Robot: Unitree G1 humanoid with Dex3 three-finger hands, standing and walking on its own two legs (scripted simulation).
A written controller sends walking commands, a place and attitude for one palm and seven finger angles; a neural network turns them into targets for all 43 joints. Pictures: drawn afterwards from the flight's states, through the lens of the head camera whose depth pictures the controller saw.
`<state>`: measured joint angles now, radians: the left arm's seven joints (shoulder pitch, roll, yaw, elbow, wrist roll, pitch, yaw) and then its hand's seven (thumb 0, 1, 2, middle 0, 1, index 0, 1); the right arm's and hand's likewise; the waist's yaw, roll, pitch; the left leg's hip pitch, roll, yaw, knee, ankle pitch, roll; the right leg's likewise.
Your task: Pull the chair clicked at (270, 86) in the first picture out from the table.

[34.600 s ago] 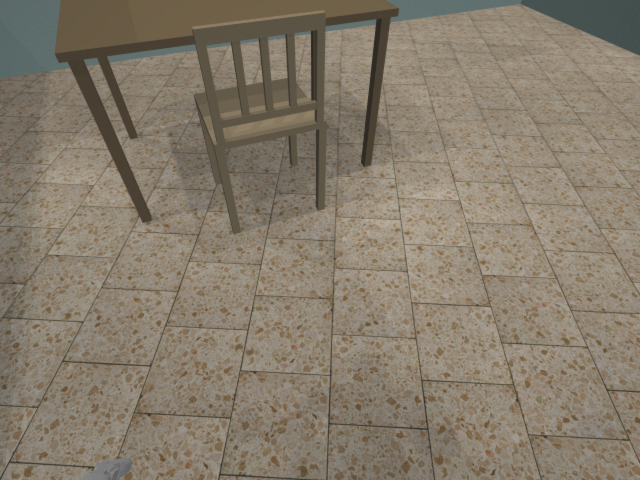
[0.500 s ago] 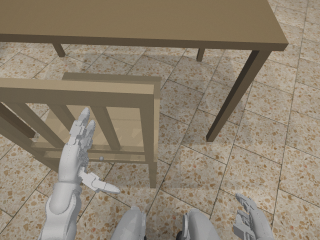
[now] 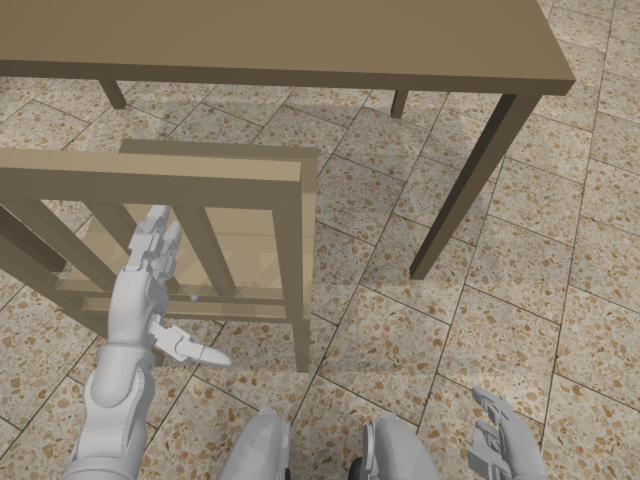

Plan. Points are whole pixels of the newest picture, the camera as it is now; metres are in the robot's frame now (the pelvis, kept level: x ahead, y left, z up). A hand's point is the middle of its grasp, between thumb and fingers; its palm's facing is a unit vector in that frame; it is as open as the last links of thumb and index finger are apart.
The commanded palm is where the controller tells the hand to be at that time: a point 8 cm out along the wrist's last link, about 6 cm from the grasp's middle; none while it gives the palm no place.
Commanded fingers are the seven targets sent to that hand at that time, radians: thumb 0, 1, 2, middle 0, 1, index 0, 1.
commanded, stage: push the fingers through the gap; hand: left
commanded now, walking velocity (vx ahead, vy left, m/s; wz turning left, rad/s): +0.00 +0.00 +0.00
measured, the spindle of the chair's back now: (141, 251) +0.38 +0.25 +0.01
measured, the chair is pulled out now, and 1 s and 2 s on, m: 0.06 0.04 0.04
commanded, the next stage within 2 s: hook a spindle and tug to test in 1.38 s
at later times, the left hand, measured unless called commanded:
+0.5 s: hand (201, 264) +0.36 +0.17 +0.03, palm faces +0.01 -1.00 -0.02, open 16.9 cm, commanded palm +0.35 +0.21 +0.03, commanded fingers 0.00 -0.50 0.30 -0.06 -0.08 -0.06 -0.08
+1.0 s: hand (211, 220) +0.43 +0.16 +0.03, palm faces +0.02 -1.00 -0.03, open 17.0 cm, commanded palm +0.40 +0.21 +0.03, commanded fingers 0.00 -0.50 0.30 -0.06 -0.08 -0.06 -0.08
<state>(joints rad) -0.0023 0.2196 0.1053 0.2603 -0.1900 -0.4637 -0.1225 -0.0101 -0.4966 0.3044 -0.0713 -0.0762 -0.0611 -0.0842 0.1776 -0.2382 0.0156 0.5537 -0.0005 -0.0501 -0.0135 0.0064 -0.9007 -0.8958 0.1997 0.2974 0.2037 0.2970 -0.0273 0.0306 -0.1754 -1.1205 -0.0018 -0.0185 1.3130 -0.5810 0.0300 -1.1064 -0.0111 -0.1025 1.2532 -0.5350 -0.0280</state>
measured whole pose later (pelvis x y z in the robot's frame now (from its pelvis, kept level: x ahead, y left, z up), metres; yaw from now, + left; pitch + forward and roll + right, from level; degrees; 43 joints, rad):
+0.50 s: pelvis -0.01 +0.00 +0.00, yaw +0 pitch +23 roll -3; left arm -0.24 0.23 0.15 0.48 -0.18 -0.46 -0.12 -0.01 -0.50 0.30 -0.06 -0.08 -0.06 -0.08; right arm 0.20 -0.24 0.02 0.59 0.00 -0.03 -0.02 0.01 -0.90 -0.90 0.20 0.30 0.20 0.30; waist -0.05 0.03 -0.16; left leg -1.14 0.00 -0.01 1.30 -0.56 0.04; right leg -1.13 -0.01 -0.09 1.24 -0.51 -0.02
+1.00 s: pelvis +0.00 +0.01 +0.00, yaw -1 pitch +25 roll -3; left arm -0.49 0.27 0.24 0.75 -0.15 -0.49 -0.11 -0.01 -0.52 0.30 -0.06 -0.08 -0.06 -0.08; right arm 0.25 -0.25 0.02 0.62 -0.01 0.00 0.00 0.00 -0.90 -0.90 0.20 0.30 0.20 0.30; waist -0.09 0.03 -0.16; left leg -1.17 0.00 0.01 1.29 -0.56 0.04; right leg -1.16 -0.01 -0.08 1.23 -0.50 -0.02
